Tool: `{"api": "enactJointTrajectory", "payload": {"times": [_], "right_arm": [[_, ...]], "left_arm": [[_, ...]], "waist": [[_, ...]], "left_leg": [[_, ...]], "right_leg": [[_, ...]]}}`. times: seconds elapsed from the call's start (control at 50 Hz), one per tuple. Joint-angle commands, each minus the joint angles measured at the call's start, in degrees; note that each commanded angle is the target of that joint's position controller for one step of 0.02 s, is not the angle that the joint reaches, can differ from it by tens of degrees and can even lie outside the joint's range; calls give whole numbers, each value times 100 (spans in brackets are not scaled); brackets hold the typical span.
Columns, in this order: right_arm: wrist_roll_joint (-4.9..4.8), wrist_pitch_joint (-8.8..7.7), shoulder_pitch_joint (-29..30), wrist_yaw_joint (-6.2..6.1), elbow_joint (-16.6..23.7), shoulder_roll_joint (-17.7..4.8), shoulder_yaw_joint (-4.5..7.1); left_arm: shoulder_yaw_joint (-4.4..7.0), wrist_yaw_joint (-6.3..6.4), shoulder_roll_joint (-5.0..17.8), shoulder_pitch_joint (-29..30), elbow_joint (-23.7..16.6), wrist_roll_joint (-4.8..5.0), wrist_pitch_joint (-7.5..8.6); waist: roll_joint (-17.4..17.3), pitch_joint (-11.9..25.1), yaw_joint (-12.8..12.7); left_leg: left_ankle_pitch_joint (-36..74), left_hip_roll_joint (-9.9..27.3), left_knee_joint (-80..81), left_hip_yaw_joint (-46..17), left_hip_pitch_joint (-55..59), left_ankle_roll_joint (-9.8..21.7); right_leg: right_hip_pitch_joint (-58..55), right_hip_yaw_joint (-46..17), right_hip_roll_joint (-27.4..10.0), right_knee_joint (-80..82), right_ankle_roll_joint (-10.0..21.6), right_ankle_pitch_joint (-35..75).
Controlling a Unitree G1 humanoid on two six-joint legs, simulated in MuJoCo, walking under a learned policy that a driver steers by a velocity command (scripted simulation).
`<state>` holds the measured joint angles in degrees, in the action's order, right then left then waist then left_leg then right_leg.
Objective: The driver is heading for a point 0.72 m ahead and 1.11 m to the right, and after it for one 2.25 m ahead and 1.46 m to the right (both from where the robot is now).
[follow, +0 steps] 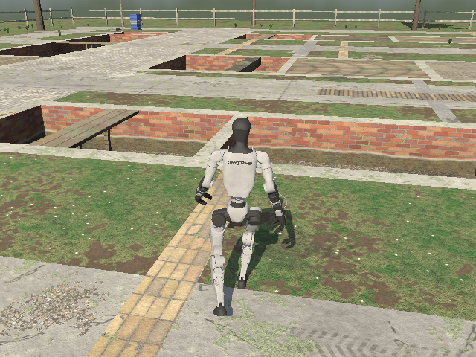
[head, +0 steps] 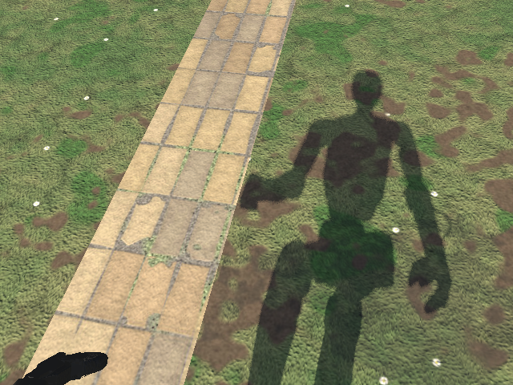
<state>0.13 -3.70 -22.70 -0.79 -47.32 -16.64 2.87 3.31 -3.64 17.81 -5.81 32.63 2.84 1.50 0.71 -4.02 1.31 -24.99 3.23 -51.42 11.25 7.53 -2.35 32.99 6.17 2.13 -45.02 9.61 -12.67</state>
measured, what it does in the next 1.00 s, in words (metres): walks ahead, turning right: left foot, then right foot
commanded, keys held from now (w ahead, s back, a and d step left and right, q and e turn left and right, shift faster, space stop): w+e+shift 0.74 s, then w+shift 0.26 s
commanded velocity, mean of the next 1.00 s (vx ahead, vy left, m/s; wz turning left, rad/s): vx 1.00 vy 0.00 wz -0.90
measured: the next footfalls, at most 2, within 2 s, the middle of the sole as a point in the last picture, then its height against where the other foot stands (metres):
left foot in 0.40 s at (236, 325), level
right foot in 0.88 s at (400, 265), level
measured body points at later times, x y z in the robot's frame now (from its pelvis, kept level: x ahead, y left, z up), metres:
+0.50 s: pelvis +0.44 +0.02 +0.02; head +0.47 -0.01 +0.47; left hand +0.64 +0.25 -0.08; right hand +0.51 -0.30 -0.05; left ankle +0.58 +0.12 -0.69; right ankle +0.23 -0.01 -0.58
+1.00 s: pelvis +0.75 -0.26 +0.03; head +0.75 -0.29 +0.48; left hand +1.04 -0.18 -0.07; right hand +0.60 -0.50 -0.09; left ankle +0.78 -0.03 -0.56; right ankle +0.75 -0.33 -0.69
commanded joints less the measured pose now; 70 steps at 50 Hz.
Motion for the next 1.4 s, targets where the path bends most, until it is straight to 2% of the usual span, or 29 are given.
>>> {"api": "enactJointTrajectory", "payload": {"times": [0.02,0.04,0.08,0.14,0.2,0.24,0.34,0.4,0.42,0.44,0.46,0.5,0.6,0.74,0.8,0.86,0.88,0.9,0.92,0.94,0.98,1.02,1.06,1.16,1.26,1.32,1.36,1.38,1.4], "right_arm": [[-149,-668,715,92,1433,-671,-39],[-309,-755,1411,80,1596,-879,17],[-135,-690,1312,23,1441,-663,-6],[21,-407,1105,49,1319,-703,60],[160,-375,2253,59,1714,-315,-60],[94,-397,2731,113,1890,-95,-100],[-258,-474,2952,145,2055,-651,171],[-310,-444,364,38,1629,-1100,470],[-30,-413,-398,37,1465,-1472,484],[30,-415,-349,196,1383,-1464,475],[1,-361,121,148,1569,-887,382],[80,-227,340,84,1321,-716,320],[-82,-292,701,118,786,-262,187],[55,-272,529,31,519,-866,273],[-3,-210,147,45,343,-1289,320],[-33,-78,374,13,350,-1646,359],[-95,-90,678,-27,412,-1567,311],[35,-208,-186,59,585,-307,-17],[-218,-468,-269,97,687,-481,-108],[-409,-567,663,68,830,-889,14],[-310,-589,1173,3,927,-614,-61],[-226,-391,705,78,738,-526,-38],[-137,-232,767,113,720,-406,-55],[8,-313,2381,242,1208,-94,-226],[-147,-419,3271,408,1622,-230,-155],[-189,-394,2464,352,1648,-728,77],[-275,-240,-16,128,1189,-1077,224],[25,-308,-584,157,934,-1522,358],[-7,-337,-1033,248,769,-1060,290]], "left_arm": [[467,117,1283,-2136,61,-188,98],[421,108,1072,-2143,138,-240,232],[320,66,821,-1445,158,-268,402],[222,218,552,-1009,178,-191,394],[202,415,515,-1239,349,-134,343],[251,454,620,-1411,477,-114,278],[316,520,579,-1674,745,20,231],[239,421,451,-1264,595,-274,134],[0,370,-501,-2265,438,-197,152],[-129,387,-218,-2428,262,186,191],[-25,430,296,-1740,334,182,147],[54,398,537,-679,152,-132,137],[-2,275,25,-443,-127,17,-110],[-39,53,155,529,-371,-86,-11],[-20,-49,196,827,-503,-88,98],[408,45,951,-1225,-33,-52,11],[600,162,1251,-2586,429,-52,-78],[541,206,1634,-2228,567,-131,-20],[435,158,1253,-2271,378,-191,107],[381,132,961,-2261,467,-224,227],[265,104,699,-1513,549,-267,410],[104,101,215,-1053,529,-404,469],[54,151,87,-1119,679,-269,496],[38,366,205,-1723,946,-261,541],[48,369,379,-2465,1447,-133,450],[123,459,687,-2402,1591,-320,264],[115,437,843,-1659,1434,-542,145],[-172,359,-377,-2990,1347,-373,269],[-227,289,-90,-2812,1470,-126,373]], "waist": [[1301,2290,-856],[448,1366,-827],[-684,446,-89],[-286,-2,261],[-158,-335,-164],[58,-229,-455],[535,-30,-548],[627,1651,899],[-1543,2875,425],[-3206,3121,278],[-2179,2062,528],[-376,852,543],[-601,11,-20],[14,-564,123],[-261,-506,-2],[-918,772,-1355],[-524,1157,-2039],[1609,1312,-710],[1409,2799,-784],[578,1811,-1056],[-411,559,-468],[-84,306,30],[-94,23,121],[-125,-490,-470],[63,-593,-726],[572,316,9],[907,1762,1458],[-1365,3161,590],[-1871,3971,962]], "left_leg": [[-296,-585,-4198,-2026,-5649,449],[126,-391,-3661,-1989,-5813,576],[676,21,-2581,-2072,-4976,476],[847,268,-1461,-1970,-4242,64],[2211,14,226,-1503,-3748,-211],[3116,-273,1314,-1332,-3025,-257],[2955,-300,2383,-1872,-2816,-244],[1724,93,1687,-1847,19,156],[-377,1563,2152,-4408,2395,925],[-2858,2307,3396,-6963,2540,1318],[-2909,2014,3655,-6269,1752,1138],[-523,1507,3536,-4240,221,882],[1286,1255,3960,-2234,-1077,901],[2830,942,4547,-187,-972,670],[6247,1070,4216,148,-725,664],[9209,1312,1577,86,-612,779],[7659,934,-456,80,-1875,583],[-337,-170,-2861,-255,-4228,377],[-516,-393,-3625,-1636,-4750,536],[-15,-184,-3512,-1766,-5138,624],[694,286,-2646,-1760,-4932,669],[1105,587,-2215,-1789,-4393,588],[1234,765,-1713,-1650,-4440,394],[3767,423,820,-1010,-4293,71],[4071,-61,2470,-954,-4178,360],[2882,-574,2258,-891,-3252,544],[2229,74,1467,-1324,-92,734],[-262,1870,1735,-4485,2784,1850],[-1943,1906,3025,-6195,3112,1849]], "right_leg": [[-6043,-5621,-1644,2741,1791,-2453],[-5189,-5682,-1646,3298,1431,-2705],[-3182,-4710,-1264,3265,1114,-1660],[-1725,-3451,-612,3367,1001,-670],[-788,-2609,-100,3327,784,271],[-465,-2443,67,3232,496,39],[-1948,-3283,-340,2454,204,-212],[-1786,-2906,-154,-447,-275,1788],[119,-2330,538,-2812,-514,-1572],[1279,-1931,131,-4016,-563,-1748],[1683,-1652,-195,-4249,-619,-1136],[1432,-1315,-569,-3845,-616,-731],[1341,-1257,-1202,-3125,-522,-548],[1245,-507,-999,-1181,-502,1498],[37,155,-327,-171,-199,1268],[-2518,219,291,207,284,405],[-4506,-344,74,974,467,848],[-6002,-2763,-1080,1037,883,73],[-6343,-5254,-1846,2353,1509,-2120],[-5539,-5141,-1841,3002,1172,-2132],[-3661,-3993,-1542,3154,886,-1227],[-2622,-3081,-1130,3307,720,-757],[-2092,-2504,-978,3525,643,-309],[-1500,-1301,-515,3940,391,946],[-3060,-1347,-999,3920,189,1894],[-4151,-1604,-1264,2546,36,5257],[-2732,-1567,-1112,-312,-178,5464],[-36,-1444,-61,-3239,-567,960],[398,-1907,164,-3795,-547,-1187]]}}
Velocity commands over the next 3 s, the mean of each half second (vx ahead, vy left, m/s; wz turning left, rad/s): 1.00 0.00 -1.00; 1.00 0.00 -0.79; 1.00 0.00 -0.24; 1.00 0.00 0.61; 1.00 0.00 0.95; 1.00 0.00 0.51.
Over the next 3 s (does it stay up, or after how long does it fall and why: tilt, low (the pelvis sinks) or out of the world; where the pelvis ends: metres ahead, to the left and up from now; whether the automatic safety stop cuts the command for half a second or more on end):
stays up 2.02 -1.37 0.04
